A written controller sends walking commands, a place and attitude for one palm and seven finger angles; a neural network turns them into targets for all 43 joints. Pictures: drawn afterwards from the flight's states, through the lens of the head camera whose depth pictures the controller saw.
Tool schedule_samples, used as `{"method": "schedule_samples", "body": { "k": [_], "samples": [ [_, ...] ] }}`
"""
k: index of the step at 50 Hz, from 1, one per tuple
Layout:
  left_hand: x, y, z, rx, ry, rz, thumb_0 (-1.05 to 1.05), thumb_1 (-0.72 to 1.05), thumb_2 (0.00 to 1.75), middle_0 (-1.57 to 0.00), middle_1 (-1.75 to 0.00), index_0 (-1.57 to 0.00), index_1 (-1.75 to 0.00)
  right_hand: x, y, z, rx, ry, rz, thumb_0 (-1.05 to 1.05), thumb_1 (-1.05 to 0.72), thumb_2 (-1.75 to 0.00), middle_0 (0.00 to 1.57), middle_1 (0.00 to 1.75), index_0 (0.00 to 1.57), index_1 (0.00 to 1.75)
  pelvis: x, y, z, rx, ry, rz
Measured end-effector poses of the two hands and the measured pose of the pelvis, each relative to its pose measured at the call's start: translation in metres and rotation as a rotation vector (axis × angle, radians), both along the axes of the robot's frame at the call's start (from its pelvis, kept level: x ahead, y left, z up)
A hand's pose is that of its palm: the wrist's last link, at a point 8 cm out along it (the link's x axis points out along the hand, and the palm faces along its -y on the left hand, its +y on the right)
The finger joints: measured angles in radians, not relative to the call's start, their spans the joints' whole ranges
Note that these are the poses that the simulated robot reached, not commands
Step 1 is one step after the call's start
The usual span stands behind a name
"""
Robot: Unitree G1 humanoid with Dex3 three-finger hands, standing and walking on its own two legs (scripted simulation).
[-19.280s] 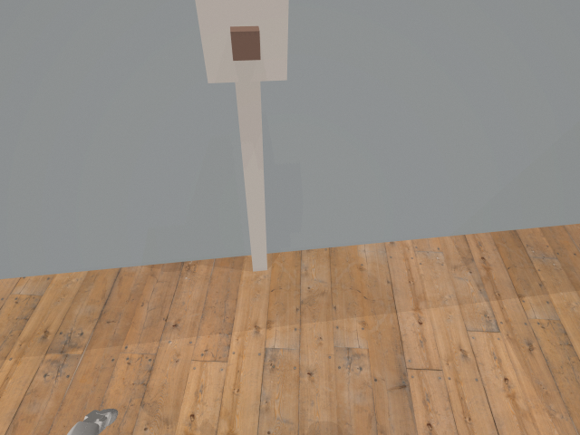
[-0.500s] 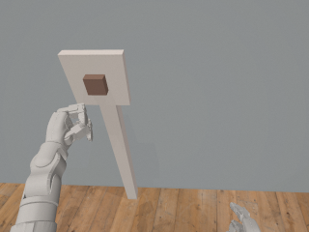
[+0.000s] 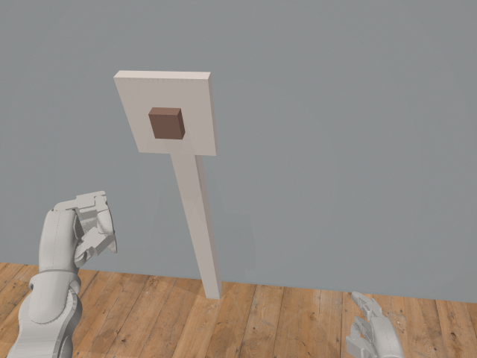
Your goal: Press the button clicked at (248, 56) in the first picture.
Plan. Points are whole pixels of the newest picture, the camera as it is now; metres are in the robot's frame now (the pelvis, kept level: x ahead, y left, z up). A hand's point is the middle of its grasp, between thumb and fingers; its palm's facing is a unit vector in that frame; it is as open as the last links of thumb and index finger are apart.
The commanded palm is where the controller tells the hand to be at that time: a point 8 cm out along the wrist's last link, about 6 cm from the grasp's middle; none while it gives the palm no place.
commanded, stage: draw the hand back to the body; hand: left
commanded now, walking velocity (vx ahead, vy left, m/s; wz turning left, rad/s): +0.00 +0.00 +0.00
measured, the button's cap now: (168, 122) +0.50 +0.20 +0.16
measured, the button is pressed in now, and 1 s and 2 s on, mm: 0 0 0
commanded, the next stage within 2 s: step back with the hand held close in 0.76 s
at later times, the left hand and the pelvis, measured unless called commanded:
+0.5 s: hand (64, 248) +0.20 +0.25 +0.16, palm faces +0.39 -0.84 -0.38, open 3.1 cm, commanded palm +0.15 +0.30 +0.17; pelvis +0.03 +0.02 +0.00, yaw +0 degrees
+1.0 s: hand (54, 241) +0.20 +0.26 +0.17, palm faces +0.41 -0.81 -0.42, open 3.1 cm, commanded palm +0.15 +0.30 +0.17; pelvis +0.02 +0.02 +0.00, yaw +0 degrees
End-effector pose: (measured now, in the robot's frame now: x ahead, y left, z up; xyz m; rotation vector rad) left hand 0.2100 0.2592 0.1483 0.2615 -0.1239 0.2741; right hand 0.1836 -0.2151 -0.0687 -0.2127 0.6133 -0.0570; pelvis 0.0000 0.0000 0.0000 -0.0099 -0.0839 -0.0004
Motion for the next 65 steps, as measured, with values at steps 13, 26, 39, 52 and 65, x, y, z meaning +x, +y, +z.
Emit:
{"method": "schedule_samples", "body": {
  "k": [13,26,39,52,65],
  "samples": [
    [-0.021,0.017,0.018,0.098,-0.057,0.072,0.01,0.89,0.89,-1.30,-1.50,-1.30,-1.50,0.000,0.011,-0.011,0.002,0.081,-0.002,0.02,-0.90,-0.90,0.20,0.30,0.20,0.30,0.015,0.011,0.003,-0.001,-0.016,-0.003],
    [-0.049,0.034,0.027,0.176,-0.036,0.114,0.01,0.89,0.89,-1.30,-1.50,-1.30,-1.50,0.019,0.015,-0.002,-0.009,0.040,-0.006,0.02,-0.90,-0.90,0.20,0.30,0.20,0.30,0.027,0.019,0.001,-0.007,-0.008,-0.008],
    [-0.051,0.034,0.026,0.155,-0.047,0.135,0.01,0.89,0.89,-1.30,-1.50,-1.30,-1.50,0.021,0.025,-0.002,-0.003,0.035,0.024,0.02,-0.90,-0.90,0.20,0.30,0.20,0.30,0.023,0.019,0.001,-0.006,-0.009,0.000],
    [-0.044,0.039,0.036,0.242,-0.056,0.101,0.01,0.89,0.89,-1.31,-1.50,-1.30,-1.50,-0.002,0.007,-0.008,-0.013,0.101,-0.041,0.02,-0.90,-0.90,0.20,0.30,0.20,0.30,0.014,0.018,0.001,-0.016,0.054,-0.010],
    [-0.063,0.041,0.026,0.296,-0.008,-0.001,0.01,0.89,0.89,-1.30,-1.50,-1.30,-1.49,-0.043,-0.007,-0.007,-0.058,0.152,-0.159,0.02,-0.91,-0.90,0.20,0.30,0.20,0.30,-0.012,0.028,-0.005,-0.006,0.094,-0.021]
  ]
}}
